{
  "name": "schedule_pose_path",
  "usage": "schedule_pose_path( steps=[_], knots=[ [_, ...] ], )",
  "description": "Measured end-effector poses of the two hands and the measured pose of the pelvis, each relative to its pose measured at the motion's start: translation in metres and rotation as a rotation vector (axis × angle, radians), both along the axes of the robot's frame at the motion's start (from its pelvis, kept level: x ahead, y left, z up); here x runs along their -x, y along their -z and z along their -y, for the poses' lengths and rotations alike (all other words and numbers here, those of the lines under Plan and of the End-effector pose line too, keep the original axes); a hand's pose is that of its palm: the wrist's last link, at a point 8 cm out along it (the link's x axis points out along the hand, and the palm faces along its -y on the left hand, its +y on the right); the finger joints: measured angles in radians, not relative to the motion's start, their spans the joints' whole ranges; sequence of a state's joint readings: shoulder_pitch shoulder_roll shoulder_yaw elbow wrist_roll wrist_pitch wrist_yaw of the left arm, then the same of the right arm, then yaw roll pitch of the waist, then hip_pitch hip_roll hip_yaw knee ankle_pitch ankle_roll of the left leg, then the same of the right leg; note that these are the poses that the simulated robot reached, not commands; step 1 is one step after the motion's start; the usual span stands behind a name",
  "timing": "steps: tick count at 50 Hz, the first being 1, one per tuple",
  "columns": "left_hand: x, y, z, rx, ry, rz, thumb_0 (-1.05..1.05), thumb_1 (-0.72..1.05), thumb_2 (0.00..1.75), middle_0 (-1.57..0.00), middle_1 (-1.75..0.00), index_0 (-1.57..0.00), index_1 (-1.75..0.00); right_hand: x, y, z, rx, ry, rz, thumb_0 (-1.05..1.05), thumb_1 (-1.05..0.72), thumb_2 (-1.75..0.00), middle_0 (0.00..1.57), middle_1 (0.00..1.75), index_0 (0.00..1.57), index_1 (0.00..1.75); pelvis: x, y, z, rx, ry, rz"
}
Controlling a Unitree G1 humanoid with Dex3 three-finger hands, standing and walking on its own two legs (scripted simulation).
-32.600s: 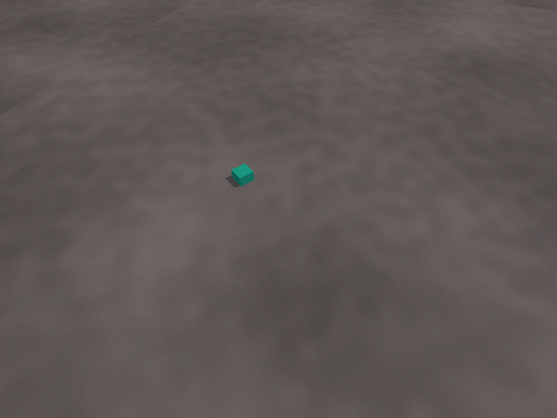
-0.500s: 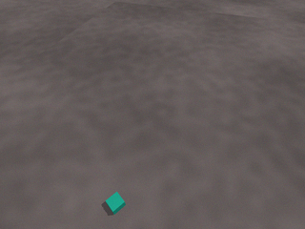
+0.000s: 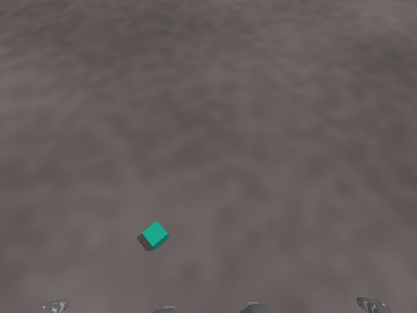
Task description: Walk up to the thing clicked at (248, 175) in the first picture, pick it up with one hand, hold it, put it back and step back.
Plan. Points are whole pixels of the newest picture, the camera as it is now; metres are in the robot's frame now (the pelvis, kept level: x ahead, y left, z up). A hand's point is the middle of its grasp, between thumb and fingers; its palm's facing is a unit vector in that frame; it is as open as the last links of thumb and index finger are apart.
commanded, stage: step back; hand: left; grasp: from above
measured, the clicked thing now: (155, 235) +0.51 +0.25 -0.73
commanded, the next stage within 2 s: none
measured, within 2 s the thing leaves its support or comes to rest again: neither
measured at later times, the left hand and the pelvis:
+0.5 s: hand out of the picture +0.04 +0.29 -0.15, palm faces -0.11 -0.92 -0.38, open 7.4 cm; pelvis -0.10 +0.03 +0.01, yaw -4 degrees
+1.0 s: hand out of the picture -0.08 +0.27 -0.14, palm faces -0.03 -0.92 -0.38, open 7.4 cm; pelvis -0.23 +0.02 +0.00, yaw -2 degrees
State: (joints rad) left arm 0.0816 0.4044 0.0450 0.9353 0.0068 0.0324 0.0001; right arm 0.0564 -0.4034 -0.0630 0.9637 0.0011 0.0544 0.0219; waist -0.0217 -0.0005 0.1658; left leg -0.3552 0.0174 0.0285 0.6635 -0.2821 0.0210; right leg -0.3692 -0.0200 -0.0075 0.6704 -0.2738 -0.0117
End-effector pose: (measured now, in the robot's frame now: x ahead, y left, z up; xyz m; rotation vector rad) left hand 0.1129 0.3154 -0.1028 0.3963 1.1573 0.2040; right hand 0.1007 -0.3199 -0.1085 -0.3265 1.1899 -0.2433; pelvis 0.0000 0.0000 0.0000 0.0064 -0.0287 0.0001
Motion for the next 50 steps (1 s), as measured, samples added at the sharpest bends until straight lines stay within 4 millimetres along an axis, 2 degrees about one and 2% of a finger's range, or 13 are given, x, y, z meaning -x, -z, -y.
schedule_pose_path(
  steps=[6,12,17,20,26,32,36,43,50],
  knots=[
    [0.015,0.008,-0.007,0.006,0.032,0.019,0.01,0.9,0.9,-0.2,-0.3,-0.2,-0.3,0.031,0.003,-0.008,0.008,0.003,-0.011,0.0,-0.9,-0.9,0.2,0.3,0.2,0.3,0.024,0.007,-0.013,-0.006,0.003,0.01],
    [0.015,0.022,-0.024,0.027,0.033,0.08,0.01,0.9,0.9,-0.2,-0.3,-0.2,-0.3,0.093,0.002,-0.029,0.051,0.002,-0.086,0.0,-0.9,-0.9,0.2,0.3,0.2,0.3,0.046,0.015,-0.033,0.002,0.003,-0.001],
    [0.032,0.016,-0.024,0.039,0.033,0.052,0.01,0.9,0.9,-0.2,-0.3,-0.2,-0.3,0.139,-0.012,-0.042,0.05,0.041,-0.142,0.01,-0.9,-0.9,0.2,0.3,0.2,0.3,0.062,0.0,-0.035,0.019,0.017,0.001],
    [0.049,0.011,-0.023,0.042,0.045,0.026,0.01,0.9,0.9,-0.2,-0.3,-0.2,-0.3,0.149,-0.016,-0.043,0.054,0.056,-0.126,0.01,-0.9,-0.9,0.21,0.3,0.21,0.3,0.073,-0.006,-0.036,0.026,0.035,-0.004],
    [0.08,0.006,-0.019,0.02,0.064,-0.012,0.01,0.9,0.9,-0.2,-0.3,-0.2,-0.3,0.157,-0.015,-0.034,0.05,0.052,-0.04,0.01,-0.9,-0.9,0.21,0.3,0.21,0.3,0.101,-0.006,-0.029,0.022,0.073,-0.006],
    [0.113,0.002,0.001,-0.011,0.081,0.012,0.01,0.9,0.9,-0.2,-0.3,-0.2,-0.3,0.168,0.003,-0.009,0.024,0.049,0.027,0.0,-0.9,-0.9,0.21,0.3,0.21,0.3,0.134,0.005,-0.01,0.033,0.096,0.009],
    [0.141,-0.01,0.015,0.003,0.076,0.021,0.01,0.9,0.9,-0.2,-0.3,-0.2,-0.3,0.18,0.002,-0.003,0.006,0.066,0.036,0.01,-0.9,-0.9,0.2,0.3,0.2,0.3,0.152,-0.003,-0.004,-0.001,0.098,0.015],
    [0.168,-0.021,0.017,0.001,0.06,0.083,0.01,0.9,0.9,-0.2,-0.3,-0.2,-0.3,0.219,-0.002,-0.004,0.014,0.02,0.001,0.0,-0.9,-0.9,0.2,0.3,0.2,0.3,0.187,-0.008,-0.005,-0.016,0.062,-0.002],
    [0.206,-0.001,-0.001,0.03,0.033,0.118,0.01,0.9,0.9,-0.2,-0.3,-0.2,-0.3,0.264,-0.003,-0.02,0.038,-0.031,-0.033,0.01,-0.9,-0.9,0.2,0.3,0.2,0.3,0.233,0.003,-0.015,-0.021,0.026,0.021]
  ],
)
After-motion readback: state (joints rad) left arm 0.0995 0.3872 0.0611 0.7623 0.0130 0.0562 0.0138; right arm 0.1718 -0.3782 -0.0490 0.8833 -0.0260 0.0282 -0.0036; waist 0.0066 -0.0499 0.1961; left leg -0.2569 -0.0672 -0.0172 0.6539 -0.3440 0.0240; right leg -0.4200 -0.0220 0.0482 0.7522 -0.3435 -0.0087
